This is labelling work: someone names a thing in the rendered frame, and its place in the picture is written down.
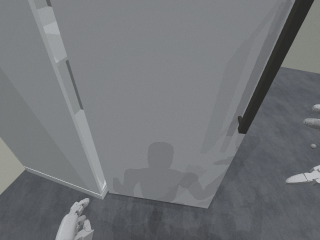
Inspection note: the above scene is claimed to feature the fridge door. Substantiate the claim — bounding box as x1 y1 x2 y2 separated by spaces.
50 0 296 209

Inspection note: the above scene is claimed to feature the robot right hand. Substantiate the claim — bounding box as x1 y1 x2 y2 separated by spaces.
285 104 320 186

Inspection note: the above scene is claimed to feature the handle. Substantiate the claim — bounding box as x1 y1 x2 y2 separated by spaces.
237 0 314 134

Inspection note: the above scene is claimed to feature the robot left hand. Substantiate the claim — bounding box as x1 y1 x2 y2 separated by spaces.
55 198 94 240

